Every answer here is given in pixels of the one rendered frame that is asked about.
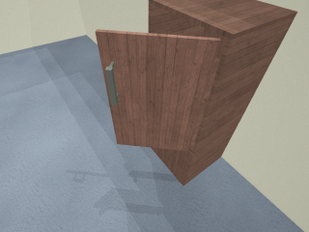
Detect handle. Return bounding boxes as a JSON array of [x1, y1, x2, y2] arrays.
[[105, 62, 119, 106]]

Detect cupboard door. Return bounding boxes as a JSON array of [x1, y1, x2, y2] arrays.
[[95, 29, 221, 152]]

